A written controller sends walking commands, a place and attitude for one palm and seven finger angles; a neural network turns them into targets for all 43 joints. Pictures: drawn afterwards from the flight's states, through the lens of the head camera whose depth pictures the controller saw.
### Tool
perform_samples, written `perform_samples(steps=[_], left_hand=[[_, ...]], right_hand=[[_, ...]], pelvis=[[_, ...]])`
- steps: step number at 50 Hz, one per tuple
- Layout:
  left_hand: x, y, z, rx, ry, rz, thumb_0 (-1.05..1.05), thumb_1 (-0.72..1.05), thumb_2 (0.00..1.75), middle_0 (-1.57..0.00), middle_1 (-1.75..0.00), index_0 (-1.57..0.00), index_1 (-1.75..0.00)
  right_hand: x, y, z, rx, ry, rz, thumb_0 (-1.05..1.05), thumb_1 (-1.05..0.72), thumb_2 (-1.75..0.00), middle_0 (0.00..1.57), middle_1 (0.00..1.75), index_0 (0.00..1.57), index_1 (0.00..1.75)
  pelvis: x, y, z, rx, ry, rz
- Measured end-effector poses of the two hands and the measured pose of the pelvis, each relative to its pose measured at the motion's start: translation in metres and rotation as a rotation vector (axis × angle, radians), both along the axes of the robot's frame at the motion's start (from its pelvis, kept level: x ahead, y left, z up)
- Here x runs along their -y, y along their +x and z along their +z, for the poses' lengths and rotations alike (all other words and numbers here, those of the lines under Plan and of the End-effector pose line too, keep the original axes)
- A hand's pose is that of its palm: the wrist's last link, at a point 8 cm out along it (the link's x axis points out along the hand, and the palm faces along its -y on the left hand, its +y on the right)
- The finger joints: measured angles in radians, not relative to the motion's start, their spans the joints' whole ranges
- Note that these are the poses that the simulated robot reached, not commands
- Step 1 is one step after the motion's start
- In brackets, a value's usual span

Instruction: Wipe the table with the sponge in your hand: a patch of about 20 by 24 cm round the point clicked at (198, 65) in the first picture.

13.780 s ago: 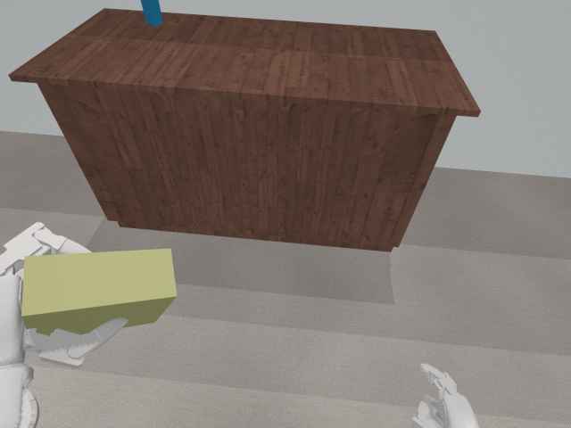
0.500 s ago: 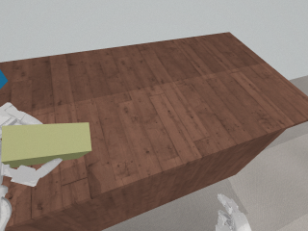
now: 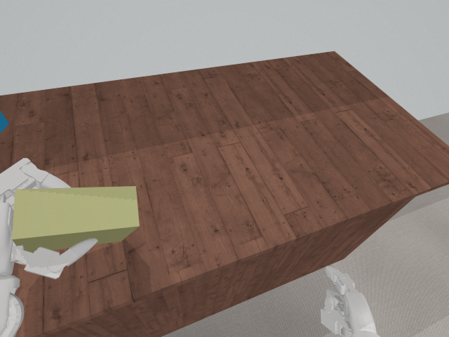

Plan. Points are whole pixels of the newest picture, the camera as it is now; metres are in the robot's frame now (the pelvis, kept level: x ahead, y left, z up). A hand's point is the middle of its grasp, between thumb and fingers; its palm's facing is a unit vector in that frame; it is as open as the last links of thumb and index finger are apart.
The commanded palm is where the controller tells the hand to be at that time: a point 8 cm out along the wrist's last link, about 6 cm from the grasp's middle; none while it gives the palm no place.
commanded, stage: look again from close up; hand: left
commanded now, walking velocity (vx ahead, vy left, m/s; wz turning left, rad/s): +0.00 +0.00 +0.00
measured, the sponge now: (96, 218) +0.24 +0.21 +0.13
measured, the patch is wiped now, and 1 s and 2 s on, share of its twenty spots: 0.00 0.00 0.00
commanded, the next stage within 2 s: shuffle to correct the standing spot in 0.12 s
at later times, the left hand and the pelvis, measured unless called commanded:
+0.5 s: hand (67, 222) +0.21 +0.23 +0.16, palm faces +0.38 -0.85 -0.38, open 9.7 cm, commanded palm +0.15 +0.26 +0.17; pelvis -0.01 -0.02 +0.00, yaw +0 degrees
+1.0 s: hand (108, 261) +0.17 +0.16 +0.16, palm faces +0.29 -0.83 -0.47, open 9.7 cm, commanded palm +0.12 +0.21 +0.17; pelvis -0.05 -0.07 -0.01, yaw -1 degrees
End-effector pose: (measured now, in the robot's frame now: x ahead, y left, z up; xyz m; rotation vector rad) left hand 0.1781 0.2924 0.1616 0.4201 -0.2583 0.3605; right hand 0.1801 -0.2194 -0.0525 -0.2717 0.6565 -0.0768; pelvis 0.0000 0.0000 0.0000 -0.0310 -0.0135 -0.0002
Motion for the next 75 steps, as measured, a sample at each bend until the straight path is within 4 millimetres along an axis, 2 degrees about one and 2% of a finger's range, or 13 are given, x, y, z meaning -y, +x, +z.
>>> perform_samples(steps=[13, 19, 25, 33, 39, 45, 50, 55, 59, 65, 69, 75], left_hand=[[0.005, -0.003, 0.002, -0.027, 0.03, -0.004, -0.01, -0.45, 1.01, -0.78, -1.35, -0.78, -1.35], [0.009, -0.004, 0.005, -0.021, 0.028, -0.004, -0.01, -0.45, 1.01, -0.78, -1.35, -0.78, -1.35], [0.022, -0.005, 0.009, -0.009, 0.03, -0.013, -0.01, -0.45, 1.01, -0.78, -1.35, -0.78, -1.35], [0.046, -0.01, 0.01, -0.028, 0.035, -0.024, -0.01, -0.45, 1.01, -0.78, -1.35, -0.78, -1.35], [0.067, -0.017, 0.016, -0.025, 0.075, -0.063, -0.01, -0.45, 1.01, -0.78, -1.35, -0.78, -1.35], [0.085, -0.029, 0.023, -0.008, 0.141, -0.111, -0.01, -0.45, 1.01, -0.78, -1.35, -0.78, -1.35], [0.088, -0.043, 0.022, -0.013, 0.14, -0.116, -0.01, -0.45, 1.01, -0.78, -1.35, -0.78, -1.35], [0.08, -0.052, 0.017, -0.017, 0.104, -0.086, -0.01, -0.45, 1.02, -0.78, -1.35, -0.78, -1.35], [0.075, -0.053, 0.015, -0.016, 0.103, -0.05, -0.01, -0.45, 1.02, -0.78, -1.35, -0.78, -1.35], [0.087, -0.057, 0.012, -0.005, 0.091, -0.044, -0.01, -0.45, 1.02, -0.78, -1.35, -0.78, -1.35], [0.094, -0.058, 0.012, 0.012, 0.037, -0.06, -0.01, -0.45, 1.02, -0.78, -1.35, -0.78, -1.35], [0.084, -0.049, 0.013, 0.03, 0.061, -0.06, -0.01, -0.45, 1.02, -0.78, -1.35, -0.78, -1.35]], right_hand=[[0.004, -0.024, -0.014, -0.059, 0.027, -0.033, 0.01, -0.9, -0.9, 0.2, 0.3, 0.2, 0.3], [0.006, -0.024, -0.014, -0.055, 0.034, -0.035, 0.01, -0.9, -0.9, 0.2, 0.3, 0.2, 0.3], [0.014, -0.019, -0.01, -0.025, 0.05, -0.025, 0.01, -0.9, -0.9, 0.2, 0.3, 0.2, 0.3], [0.037, -0.017, -0.009, -0.009, 0.051, -0.024, 0.01, -0.9, -0.9, 0.2, 0.3, 0.21, 0.3], [0.06, -0.023, -0.012, -0.013, 0.031, -0.034, 0.01, -0.9, -0.9, 0.2, 0.3, 0.2, 0.3], [0.082, -0.042, -0.02, -0.025, 0.015, -0.065, 0.01, -0.9, -0.9, 0.2, 0.3, 0.2, 0.3], [0.095, -0.069, -0.026, -0.051, 0.002, -0.117, 0.01, -0.91, -0.9, 0.2, 0.3, 0.2, 0.3], [0.095, -0.093, -0.029, -0.079, -0.014, -0.141, 0.01, -0.91, -0.9, 0.2, 0.3, 0.2, 0.3], [0.088, -0.101, -0.031, -0.084, 0.011, -0.134, 0.01, -0.91, -0.9, 0.2, 0.3, 0.2, 0.3], [0.082, -0.097, -0.037, -0.073, 0.06, -0.081, 0.01, -0.9, -0.9, 0.2, 0.3, 0.2, 0.3], [0.084, -0.094, -0.034, -0.081, 0.047, -0.074, 0.01, -0.9, -0.9, 0.2, 0.3, 0.21, 0.3], [0.088, -0.084, -0.025, -0.063, 0.008, -0.089, 0.01, -0.9, -0.9, 0.2, 0.3, 0.2, 0.3]], pelvis=[[0.003, -0.003, 0.001, -0.002, 0.002, 0.001], [0.008, -0.005, 0.001, 0.002, 0.008, -0.003], [0.019, -0.009, 0.001, 0.0, 0.012, -0.007], [0.041, -0.012, 0.0, -0.011, 0.006, -0.01], [0.056, -0.022, -0.002, -0.023, 0.001, -0.013], [0.068, -0.038, -0.006, -0.033, -0.004, -0.012], [0.07, -0.048, -0.009, -0.032, 0.004, -0.017], [0.066, -0.052, -0.01, -0.019, 0.008, -0.021], [0.068, -0.056, -0.01, -0.007, 0.007, -0.022], [0.077, -0.06, -0.015, 0.012, 0.005, -0.005], [0.077, -0.056, -0.013, 0.004, 0.027, -0.015], [0.076, -0.051, -0.012, 0.003, 0.035, -0.015]])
